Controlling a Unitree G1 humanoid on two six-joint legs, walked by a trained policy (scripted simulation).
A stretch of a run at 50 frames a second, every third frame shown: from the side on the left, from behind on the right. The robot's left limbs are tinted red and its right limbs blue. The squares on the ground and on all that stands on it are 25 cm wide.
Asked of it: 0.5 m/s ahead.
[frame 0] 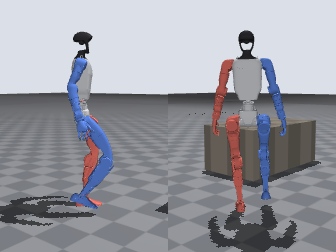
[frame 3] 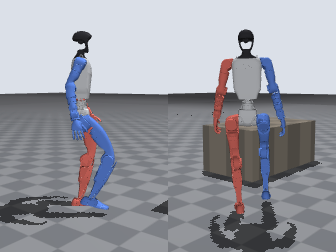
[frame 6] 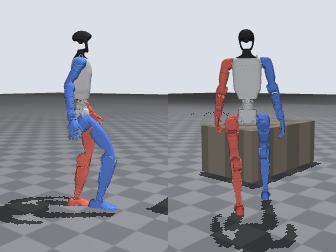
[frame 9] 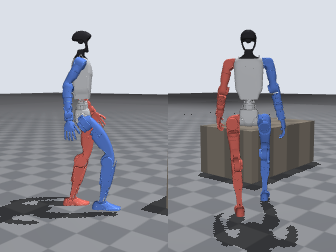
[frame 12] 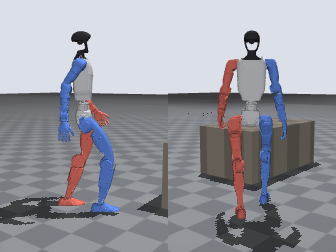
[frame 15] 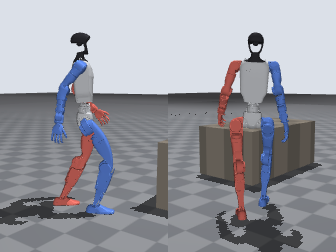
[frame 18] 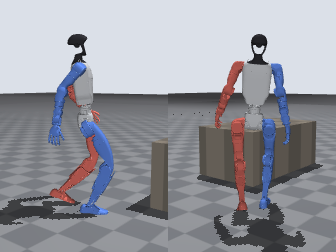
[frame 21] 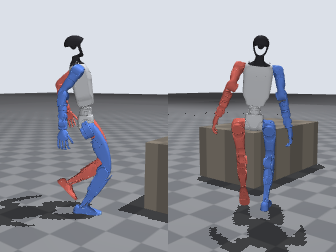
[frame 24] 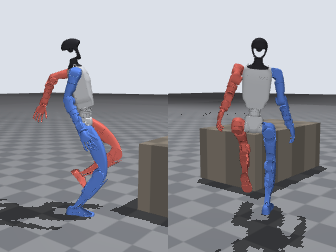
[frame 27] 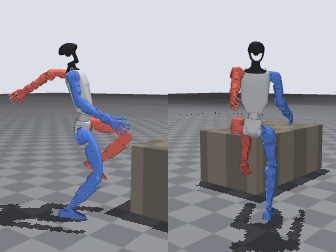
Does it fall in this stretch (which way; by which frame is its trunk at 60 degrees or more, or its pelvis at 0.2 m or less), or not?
no
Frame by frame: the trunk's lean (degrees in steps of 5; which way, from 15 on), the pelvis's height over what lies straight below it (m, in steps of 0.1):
0: 0, 0.8
3: 0, 0.8
6: 0, 0.8
9: 0, 0.8
12: 5, 0.8
15: 5, 0.8
18: 10, 0.7
21: 15 backward, 0.7
24: 15 backward, 0.7
27: 15 backward, 0.7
